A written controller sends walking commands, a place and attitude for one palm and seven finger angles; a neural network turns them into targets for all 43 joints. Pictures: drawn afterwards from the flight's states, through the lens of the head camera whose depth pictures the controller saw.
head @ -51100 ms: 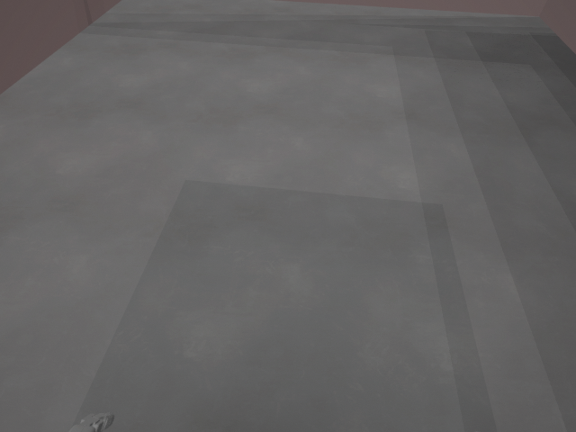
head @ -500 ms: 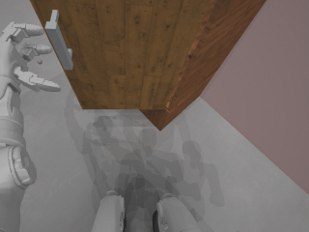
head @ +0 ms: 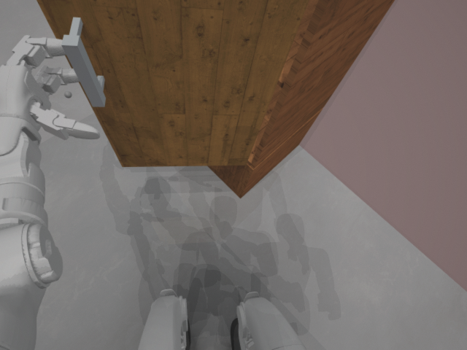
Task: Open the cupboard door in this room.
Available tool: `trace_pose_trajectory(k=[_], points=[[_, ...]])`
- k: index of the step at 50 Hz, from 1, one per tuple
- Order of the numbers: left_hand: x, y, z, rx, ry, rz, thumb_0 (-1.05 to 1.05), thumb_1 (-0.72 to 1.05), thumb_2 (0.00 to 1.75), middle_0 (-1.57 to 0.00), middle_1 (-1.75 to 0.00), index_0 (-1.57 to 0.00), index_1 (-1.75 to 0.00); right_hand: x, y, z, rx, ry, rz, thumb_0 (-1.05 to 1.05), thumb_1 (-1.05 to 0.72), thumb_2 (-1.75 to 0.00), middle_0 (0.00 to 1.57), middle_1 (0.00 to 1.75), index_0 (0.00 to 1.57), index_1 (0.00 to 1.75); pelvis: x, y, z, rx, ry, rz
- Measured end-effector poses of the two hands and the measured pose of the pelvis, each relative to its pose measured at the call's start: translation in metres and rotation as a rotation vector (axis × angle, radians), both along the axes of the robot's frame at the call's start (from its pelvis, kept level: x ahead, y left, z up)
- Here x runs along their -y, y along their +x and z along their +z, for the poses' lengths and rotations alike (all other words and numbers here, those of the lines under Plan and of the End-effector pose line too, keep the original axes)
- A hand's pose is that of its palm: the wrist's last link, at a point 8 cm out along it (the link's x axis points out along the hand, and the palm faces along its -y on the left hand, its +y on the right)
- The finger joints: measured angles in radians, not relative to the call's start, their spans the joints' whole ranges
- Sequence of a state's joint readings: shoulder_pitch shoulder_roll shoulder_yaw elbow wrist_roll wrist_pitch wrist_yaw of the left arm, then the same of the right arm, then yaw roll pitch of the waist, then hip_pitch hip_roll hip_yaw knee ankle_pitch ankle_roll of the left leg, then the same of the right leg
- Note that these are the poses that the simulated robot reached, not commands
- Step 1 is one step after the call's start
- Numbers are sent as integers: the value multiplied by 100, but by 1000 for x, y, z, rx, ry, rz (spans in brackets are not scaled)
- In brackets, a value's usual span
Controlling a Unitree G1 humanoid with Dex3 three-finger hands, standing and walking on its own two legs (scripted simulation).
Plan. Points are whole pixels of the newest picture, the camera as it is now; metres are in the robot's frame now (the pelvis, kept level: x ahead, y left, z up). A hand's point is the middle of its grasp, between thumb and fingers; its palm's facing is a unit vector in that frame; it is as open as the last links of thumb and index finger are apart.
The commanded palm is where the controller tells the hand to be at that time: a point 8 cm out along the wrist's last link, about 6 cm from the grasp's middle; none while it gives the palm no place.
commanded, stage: slide the fingers in behind the handle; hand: left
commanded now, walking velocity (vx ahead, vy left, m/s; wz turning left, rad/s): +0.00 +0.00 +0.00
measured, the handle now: (88, 65) +0.56 +0.21 +0.07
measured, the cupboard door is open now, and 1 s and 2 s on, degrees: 50 50 50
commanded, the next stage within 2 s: close the thumb around the handle in 1.24 s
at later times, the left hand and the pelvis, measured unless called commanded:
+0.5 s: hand (90, 95) +0.51 +0.20 +0.06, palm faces +0.01 -1.00 -0.02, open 14.0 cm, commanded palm +0.49 +0.23 +0.06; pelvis +0.00 +0.00 +0.00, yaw +0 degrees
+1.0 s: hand (104, 94) +0.51 +0.18 +0.06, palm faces +0.03 -1.00 -0.03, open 14.1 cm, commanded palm +0.49 +0.21 +0.06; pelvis +0.00 -0.01 +0.00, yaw +1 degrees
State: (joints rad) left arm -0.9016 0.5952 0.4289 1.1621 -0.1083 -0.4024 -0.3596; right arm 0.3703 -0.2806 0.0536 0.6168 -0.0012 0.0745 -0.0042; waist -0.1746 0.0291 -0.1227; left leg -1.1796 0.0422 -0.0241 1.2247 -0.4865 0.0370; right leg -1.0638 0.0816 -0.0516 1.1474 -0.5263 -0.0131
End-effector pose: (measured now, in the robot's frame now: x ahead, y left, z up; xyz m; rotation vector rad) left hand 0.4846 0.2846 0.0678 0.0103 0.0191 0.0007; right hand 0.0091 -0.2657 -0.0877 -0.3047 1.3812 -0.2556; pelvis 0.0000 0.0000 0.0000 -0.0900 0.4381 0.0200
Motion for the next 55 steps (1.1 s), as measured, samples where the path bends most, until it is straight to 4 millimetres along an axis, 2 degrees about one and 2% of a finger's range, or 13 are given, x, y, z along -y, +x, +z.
trace_pose_trajectory(k=[22, 36, 55], points=[[27, 0, -1, 4, -2, 8, -1, -50, 30, -30, -120, -30, -120, -5, 10, -4, 27, 38, 11, 0, -91, -90, 20, 30, 20, 30, 1, 3, 2, 11, 9, 2], [50, 3, -3, 2, 6, 5, -1, -50, 30, -30, -120, -30, -120, -1, 7, -6, 17, 49, 3, 0, -91, -90, 20, 30, 20, 30, 4, 4, 2, 11, 16, 4], [51, 5, -3, 2, 10, 25, -1, -50, 30, -30, -120, -27, -120, 5, 7, -8, 4, 51, 6, 0, -91, -90, 20, 30, 20, 30, 10, 5, 1, 6, 19, 9]])
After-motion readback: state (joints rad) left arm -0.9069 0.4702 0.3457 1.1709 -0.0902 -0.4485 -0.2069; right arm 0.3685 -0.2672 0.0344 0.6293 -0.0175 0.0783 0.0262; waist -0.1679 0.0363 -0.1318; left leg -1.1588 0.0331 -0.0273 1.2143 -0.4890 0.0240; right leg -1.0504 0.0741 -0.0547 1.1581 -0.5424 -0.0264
